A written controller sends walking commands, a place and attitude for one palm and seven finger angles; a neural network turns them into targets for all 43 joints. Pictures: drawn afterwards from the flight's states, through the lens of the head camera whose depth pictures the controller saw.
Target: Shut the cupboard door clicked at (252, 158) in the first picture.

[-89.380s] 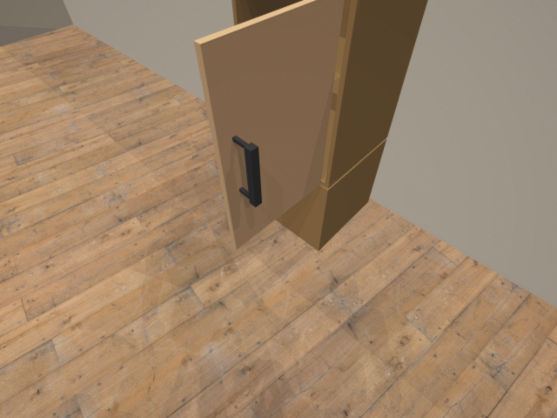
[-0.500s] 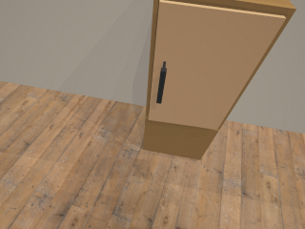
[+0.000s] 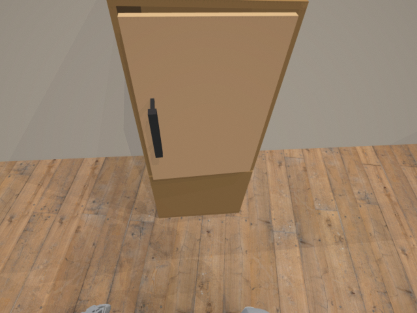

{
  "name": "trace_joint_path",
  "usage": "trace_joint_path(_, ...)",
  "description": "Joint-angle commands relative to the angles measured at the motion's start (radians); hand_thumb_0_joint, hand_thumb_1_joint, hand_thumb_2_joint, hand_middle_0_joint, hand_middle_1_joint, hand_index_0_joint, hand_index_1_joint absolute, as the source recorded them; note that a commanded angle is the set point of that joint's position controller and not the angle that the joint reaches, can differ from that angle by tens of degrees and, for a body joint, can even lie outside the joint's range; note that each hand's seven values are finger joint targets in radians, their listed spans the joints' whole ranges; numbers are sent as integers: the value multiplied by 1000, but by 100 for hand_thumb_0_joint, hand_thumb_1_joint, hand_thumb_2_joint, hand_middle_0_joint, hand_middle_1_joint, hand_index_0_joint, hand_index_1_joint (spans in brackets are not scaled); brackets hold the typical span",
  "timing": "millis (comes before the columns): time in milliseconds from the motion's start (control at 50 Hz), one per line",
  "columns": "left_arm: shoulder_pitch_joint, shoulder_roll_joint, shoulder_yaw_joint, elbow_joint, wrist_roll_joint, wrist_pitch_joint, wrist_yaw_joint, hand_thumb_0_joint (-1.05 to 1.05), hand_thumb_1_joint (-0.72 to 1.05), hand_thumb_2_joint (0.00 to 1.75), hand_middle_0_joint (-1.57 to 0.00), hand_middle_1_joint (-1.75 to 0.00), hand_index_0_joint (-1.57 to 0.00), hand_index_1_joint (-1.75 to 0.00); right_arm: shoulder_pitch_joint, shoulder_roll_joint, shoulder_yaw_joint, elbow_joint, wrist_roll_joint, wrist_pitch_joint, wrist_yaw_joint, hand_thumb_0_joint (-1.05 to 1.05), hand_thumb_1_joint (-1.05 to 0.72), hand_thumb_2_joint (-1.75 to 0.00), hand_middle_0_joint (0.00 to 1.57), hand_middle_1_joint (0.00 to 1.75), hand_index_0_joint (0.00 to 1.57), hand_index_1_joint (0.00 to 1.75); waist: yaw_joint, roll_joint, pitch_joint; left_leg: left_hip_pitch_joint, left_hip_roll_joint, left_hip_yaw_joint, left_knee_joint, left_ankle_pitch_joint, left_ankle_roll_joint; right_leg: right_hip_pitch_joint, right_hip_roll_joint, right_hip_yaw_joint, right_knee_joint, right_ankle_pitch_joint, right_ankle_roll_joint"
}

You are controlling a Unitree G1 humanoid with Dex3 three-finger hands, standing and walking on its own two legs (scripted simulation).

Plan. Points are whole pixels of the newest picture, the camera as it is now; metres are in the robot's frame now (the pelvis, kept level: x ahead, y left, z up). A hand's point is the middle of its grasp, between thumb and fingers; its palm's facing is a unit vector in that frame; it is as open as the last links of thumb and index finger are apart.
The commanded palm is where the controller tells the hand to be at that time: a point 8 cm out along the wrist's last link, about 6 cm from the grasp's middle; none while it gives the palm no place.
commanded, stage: take the last steps up to it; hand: left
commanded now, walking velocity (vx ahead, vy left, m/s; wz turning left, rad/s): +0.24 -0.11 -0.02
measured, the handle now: (155, 129) +0.58 +0.15 -0.05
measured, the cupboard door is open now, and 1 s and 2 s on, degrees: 3 3 3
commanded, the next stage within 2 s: come to a stop and stand still in 0.30 s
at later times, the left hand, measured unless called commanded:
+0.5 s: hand out of the picture +0.12 +0.11 -0.20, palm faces +0.11 -0.98 -0.15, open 7.3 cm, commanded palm none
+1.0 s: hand (161, 292) +0.20 +0.10 -0.17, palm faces +0.06 -0.97 -0.25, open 7.4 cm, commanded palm none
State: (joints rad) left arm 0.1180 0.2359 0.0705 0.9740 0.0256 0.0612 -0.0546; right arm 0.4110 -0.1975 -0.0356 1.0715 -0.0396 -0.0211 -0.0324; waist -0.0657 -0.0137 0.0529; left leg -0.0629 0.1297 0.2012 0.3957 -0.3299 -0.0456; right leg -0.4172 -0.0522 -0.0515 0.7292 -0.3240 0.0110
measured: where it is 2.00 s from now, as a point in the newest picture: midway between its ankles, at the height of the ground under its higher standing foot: outside the picture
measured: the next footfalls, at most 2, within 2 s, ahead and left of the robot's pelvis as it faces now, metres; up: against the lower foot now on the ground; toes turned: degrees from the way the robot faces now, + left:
right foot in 0.06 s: +0.10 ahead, -0.15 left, +0.00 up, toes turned -4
left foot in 0.44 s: +0.22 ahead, +0.04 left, +0.00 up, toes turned +8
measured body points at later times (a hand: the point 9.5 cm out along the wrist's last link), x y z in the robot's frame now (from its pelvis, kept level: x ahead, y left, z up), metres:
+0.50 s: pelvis +0.15 -0.06 -0.01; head +0.17 -0.03 +0.44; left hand +0.12 +0.16 -0.18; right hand +0.24 -0.28 -0.15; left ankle +0.18 +0.03 -0.74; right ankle +0.06 -0.15 -0.74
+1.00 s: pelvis +0.16 -0.09 +0.00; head +0.19 -0.09 +0.45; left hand +0.19 +0.15 -0.15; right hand +0.22 -0.35 -0.15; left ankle +0.12 +0.04 -0.71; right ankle +0.12 -0.20 -0.74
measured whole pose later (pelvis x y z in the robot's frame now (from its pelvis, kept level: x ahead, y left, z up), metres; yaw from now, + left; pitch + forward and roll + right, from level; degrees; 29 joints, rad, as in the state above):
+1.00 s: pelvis +0.16 -0.09 +0.00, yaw +1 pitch -1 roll +1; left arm 0.21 0.18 0.03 1.03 0.02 0.01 0.04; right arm 0.16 -0.24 -0.05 1.05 0.00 0.07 -0.03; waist 0.01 -0.01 0.07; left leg -0.29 0.00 0.02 0.76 -0.48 -0.04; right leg -0.15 -0.01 -0.01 0.50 -0.33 -0.03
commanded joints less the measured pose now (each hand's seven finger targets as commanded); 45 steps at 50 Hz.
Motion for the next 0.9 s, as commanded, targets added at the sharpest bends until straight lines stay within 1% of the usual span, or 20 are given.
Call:
trace_joint_path(0,83,56,13,-33,1,-47,1,0,90,90,-20,-30,-20,-30,-43,-198,-47,-45,2,-13,1,0,-90,-90,20,30,20,30,91,148,1,-169,173,-127,-10,223,116,251,56,-61,-215,98,-36)
trace_joint_path(20,213,97,23,9,5,-59,9,0,90,90,-20,-30,-20,-30,-55,-176,-42,-46,12,-16,8,0,-90,-90,20,30,20,30,153,51,-65,-258,105,-54,168,226,82,445,31,-13,-298,114,-58)
trace_joint_path(40,342,200,45,53,10,-77,28,0,90,90,-20,-30,-20,-30,-60,-96,-24,-70,26,-19,17,0,-90,-90,20,30,20,30,202,-240,-147,-466,-26,30,458,-88,38,633,-200,276,-395,20,-141)
trace_joint_path(60,368,233,45,67,-6,-79,41,0,90,90,-20,-30,-20,-30,-96,-88,-19,-100,27,-12,13,0,-90,-90,20,30,20,30,195,-286,-147,-545,-85,-69,687,-339,42,573,-326,482,-498,72,-216)
trace_joint_path(80,299,216,36,46,-12,-76,50,0,90,90,-20,-30,-20,-30,-107,-100,-28,-99,26,-6,14,0,-90,-90,20,30,20,30,168,-182,-64,-574,-50,-154,773,-269,53,468,-323,429,-531,32,-235)
trace_joint_path(120,165,131,14,23,-10,-81,59,0,90,90,-20,-30,-20,-30,-102,-83,-32,-72,19,1,14,0,-90,-90,20,30,20,30,102,-177,12,-550,-6,-173,804,-145,44,320,-266,354,-538,41,-228)
trace_joint_path(160,83,60,-9,6,-10,-93,63,0,90,90,-20,-30,-20,-30,-57,-62,-30,-50,10,15,21,0,-90,-90,20,30,20,30,34,-95,28,-456,6,-172,740,-58,30,198,-203,171,-545,138,-207)
trace_joint_path(200,94,47,-16,20,-8,-109,66,0,90,90,-20,-30,-20,-30,-25,-28,-23,-38,8,18,27,0,-90,-90,20,30,20,30,11,-68,2,-413,-14,-148,658,-9,20,208,-164,93,-527,293,-193)
trace_joint_path(280,144,37,-17,52,-6,-119,70,0,90,90,-20,-30,-20,-30,-88,-20,-15,-66,11,14,26,0,-90,-90,20,30,20,30,31,-87,-17,-413,-25,-133,457,1,15,286,-178,100,-502,429,-229)
trace_joint_path(360,182,48,-15,84,-9,-116,73,0,90,90,-20,-30,-20,-30,-134,-11,-5,-73,15,-7,24,0,-90,-90,20,30,20,30,45,-86,-21,-313,-59,-112,235,55,29,338,-170,115,-427,496,-210)
trace_joint_path(400,179,26,-22,96,-15,-110,77,0,90,90,-20,-30,-20,-30,-74,-25,-3,-34,15,-18,16,0,-90,-90,20,30,20,30,14,-45,-26,-135,-80,-118,84,267,37,272,-117,79,-298,557,-150)
trace_joint_path(420,207,-1,-28,99,-22,-108,82,0,90,90,-20,-30,-20,-30,-26,-60,-2,-20,11,-27,9,0,-90,-90,20,30,20,30,10,47,-82,-4,-11,-209,55,571,68,221,-62,44,-185,543,-91)
trace_joint_path(440,244,-35,-41,96,-31,-102,89,0,90,90,-20,-30,-20,-30,-9,-107,-3,-16,12,-28,-6,0,-90,-90,20,30,20,30,22,162,-124,100,134,-340,95,906,153,130,-7,21,-132,316,-37)
trace_joint_path(460,259,-45,-50,101,-31,-91,97,0,90,90,-20,-30,-20,-30,-29,-114,-2,-15,20,-16,-16,0,-90,-90,20,30,20,30,39,188,-120,56,224,-369,69,1031,222,159,10,12,-107,-59,-16)
trace_joint_path(500,264,-20,-51,116,-25,-63,103,0,90,90,-20,-30,-20,-30,-129,-97,17,-19,31,-4,-31,0,-90,-90,20,30,20,30,72,260,-61,-9,208,-356,1,1076,237,178,-7,42,-92,-191,1)
trace_joint_path(600,253,14,-32,99,-11,-42,102,0,90,90,-20,-30,-20,-30,-198,-119,-17,-48,40,23,-32,0,-90,-90,20,30,20,30,77,78,-91,29,115,-267,53,889,155,186,-14,63,-227,165,-10)
trace_joint_path(700,218,38,-17,50,1,-38,97,0,90,90,-20,-30,-20,-30,-228,-112,-42,-78,33,46,-20,0,-90,-90,20,30,20,30,68,7,-112,-48,43,-225,101,542,105,199,-52,117,-240,431,-43)
trace_joint_path(740,216,73,-11,36,1,-44,99,0,90,90,-20,-30,-20,-30,-226,-91,-41,-86,34,52,-12,0,-90,-90,20,30,20,30,67,-76,-139,-87,-24,-160,190,418,64,240,-126,191,-269,624,-85)
trace_joint_path(800,216,99,-10,43,1,-56,103,0,90,90,-20,-30,-20,-30,-251,-50,-30,-96,33,65,0,0,-90,-90,20,30,20,30,89,-163,-87,-260,-115,-150,344,-134,22,335,-253,267,-314,941,-188)
trace_joint_path(880,169,117,-7,35,3,-61,107,0,90,90,-20,-30,-20,-30,-284,-62,-23,-94,36,71,2,0,-90,-90,20,30,20,30,92,-125,-16,-331,-116,-211,458,-190,14,341,-259,266,-328,919,-229)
